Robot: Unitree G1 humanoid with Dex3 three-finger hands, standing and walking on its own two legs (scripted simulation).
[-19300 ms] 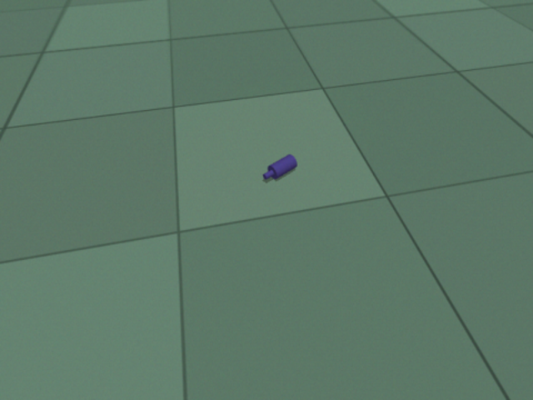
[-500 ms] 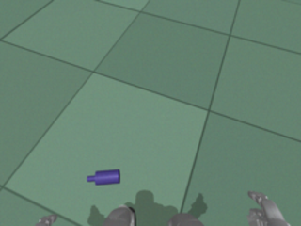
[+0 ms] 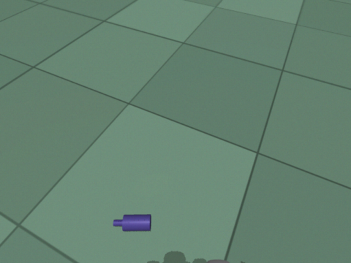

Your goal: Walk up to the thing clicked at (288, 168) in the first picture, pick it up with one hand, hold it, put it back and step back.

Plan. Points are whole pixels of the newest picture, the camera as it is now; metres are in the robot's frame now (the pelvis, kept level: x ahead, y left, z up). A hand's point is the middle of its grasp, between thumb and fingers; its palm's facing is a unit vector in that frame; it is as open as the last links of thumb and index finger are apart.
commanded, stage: walk up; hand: left
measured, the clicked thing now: (132, 222) +0.41 +0.23 -0.72
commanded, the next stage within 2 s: none
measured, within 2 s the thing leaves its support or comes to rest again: neither
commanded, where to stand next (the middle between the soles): +0.05 -0.01 m, yaw -1 degrees
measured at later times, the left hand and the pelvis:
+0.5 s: hand out of the picture +0.08 +0.24 -0.12, palm faces +0.01 -0.88 -0.48, open 7.3 cm; pelvis -0.03 -0.04 +0.00, yaw +1 degrees
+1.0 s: hand out of the picture +0.01 +0.25 -0.14, palm faces -0.01 -0.90 -0.43, open 7.3 cm; pelvis +0.00 -0.03 +0.00, yaw +1 degrees
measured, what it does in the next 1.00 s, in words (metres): steps on the spot: right foot, then left foot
